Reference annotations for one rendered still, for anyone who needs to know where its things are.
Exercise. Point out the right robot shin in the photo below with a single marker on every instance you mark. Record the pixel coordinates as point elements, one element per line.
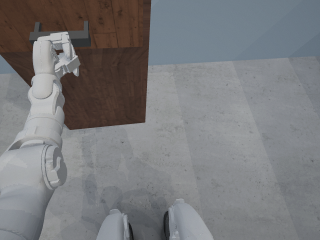
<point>175,235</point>

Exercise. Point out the robot left hand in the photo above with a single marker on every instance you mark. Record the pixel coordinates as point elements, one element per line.
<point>46,60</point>

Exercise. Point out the left robot thigh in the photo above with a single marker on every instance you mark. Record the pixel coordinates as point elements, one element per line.
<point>114,227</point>

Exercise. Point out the drawer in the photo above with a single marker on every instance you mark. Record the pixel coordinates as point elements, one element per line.
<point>112,23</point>

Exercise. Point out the left robot upper arm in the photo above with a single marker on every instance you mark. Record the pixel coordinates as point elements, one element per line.
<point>28,179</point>

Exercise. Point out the cabinet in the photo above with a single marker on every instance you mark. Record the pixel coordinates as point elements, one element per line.
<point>111,88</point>

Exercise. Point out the handle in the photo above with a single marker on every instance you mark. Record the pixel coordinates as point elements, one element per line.
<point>79,38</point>

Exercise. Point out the robot left forearm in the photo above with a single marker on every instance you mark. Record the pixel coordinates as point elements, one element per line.
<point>45,122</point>

